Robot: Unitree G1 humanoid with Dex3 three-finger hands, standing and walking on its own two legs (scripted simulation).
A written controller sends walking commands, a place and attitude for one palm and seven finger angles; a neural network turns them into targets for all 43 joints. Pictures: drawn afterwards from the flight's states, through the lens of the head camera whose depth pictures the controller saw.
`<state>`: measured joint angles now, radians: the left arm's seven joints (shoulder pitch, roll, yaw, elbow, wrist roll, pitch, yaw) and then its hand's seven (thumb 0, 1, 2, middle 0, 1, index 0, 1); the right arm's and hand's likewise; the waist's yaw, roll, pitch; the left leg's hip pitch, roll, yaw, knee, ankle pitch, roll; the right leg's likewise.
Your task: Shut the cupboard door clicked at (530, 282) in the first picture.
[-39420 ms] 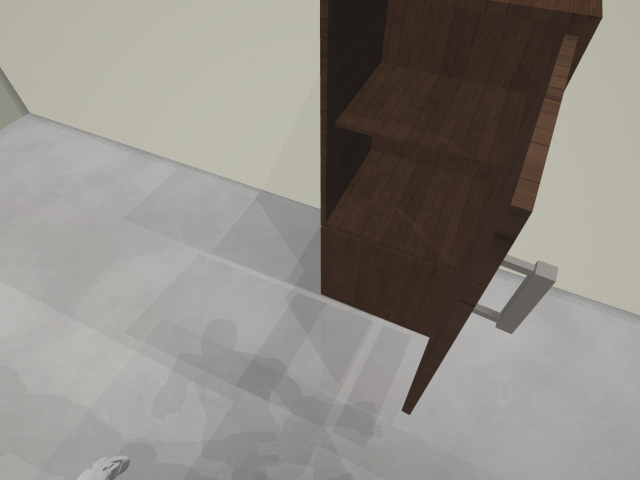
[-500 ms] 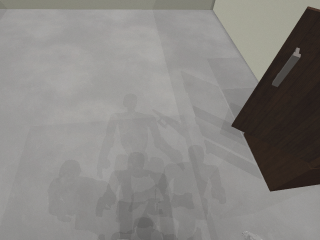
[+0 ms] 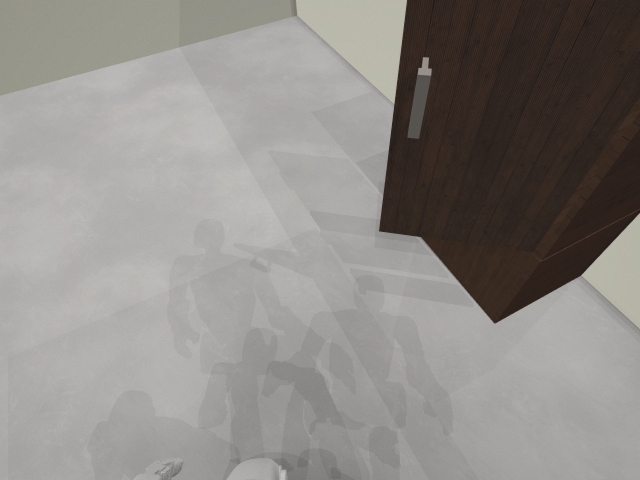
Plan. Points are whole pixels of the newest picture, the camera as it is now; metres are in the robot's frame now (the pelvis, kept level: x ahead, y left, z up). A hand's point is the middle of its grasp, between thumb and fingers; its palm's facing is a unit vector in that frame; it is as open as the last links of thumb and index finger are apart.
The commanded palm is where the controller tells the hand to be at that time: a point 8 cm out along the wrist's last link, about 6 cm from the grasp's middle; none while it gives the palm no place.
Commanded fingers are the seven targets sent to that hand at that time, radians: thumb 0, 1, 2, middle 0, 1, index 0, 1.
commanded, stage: turn to face it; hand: left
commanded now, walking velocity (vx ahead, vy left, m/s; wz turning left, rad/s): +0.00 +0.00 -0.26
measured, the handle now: (419, 98) +0.70 -0.15 +0.07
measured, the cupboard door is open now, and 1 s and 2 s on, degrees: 51 51 51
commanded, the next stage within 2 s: take the last steps up to it in 0.14 s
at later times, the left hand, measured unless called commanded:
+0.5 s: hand out of the picture +0.13 +0.20 -0.16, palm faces -0.18 -0.97 -0.17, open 7.4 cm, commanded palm none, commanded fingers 0.00 0.90 0.90 -0.20 -0.30 -0.20 -0.30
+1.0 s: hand (273, 434) +0.21 +0.10 -0.20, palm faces -0.21 -0.97 -0.11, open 7.3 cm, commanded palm none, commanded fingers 0.00 0.90 0.90 -0.20 -0.30 -0.20 -0.30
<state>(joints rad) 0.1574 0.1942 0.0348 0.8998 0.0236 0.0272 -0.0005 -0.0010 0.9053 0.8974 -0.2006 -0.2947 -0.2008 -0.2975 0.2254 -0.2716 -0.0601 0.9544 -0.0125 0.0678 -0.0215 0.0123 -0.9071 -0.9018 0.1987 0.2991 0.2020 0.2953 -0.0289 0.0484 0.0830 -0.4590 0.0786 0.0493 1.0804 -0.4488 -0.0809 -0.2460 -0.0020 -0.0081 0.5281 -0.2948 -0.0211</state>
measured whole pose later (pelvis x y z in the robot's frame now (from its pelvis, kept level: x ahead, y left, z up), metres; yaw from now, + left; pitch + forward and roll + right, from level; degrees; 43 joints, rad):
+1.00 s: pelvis +0.17 -0.07 -0.01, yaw -13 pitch +0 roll -2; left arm 0.29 0.19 0.04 1.08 0.02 0.02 -0.01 0.00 0.91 0.90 -0.20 -0.29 -0.20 -0.30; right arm 0.25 -0.16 -0.03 0.99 -0.04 -0.04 -0.02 0.01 -0.91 -0.90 0.20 0.30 0.20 0.30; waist -0.03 -0.04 0.03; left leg -0.37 0.08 0.15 0.67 -0.29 0.05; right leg -0.21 0.03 -0.07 0.75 -0.48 -0.04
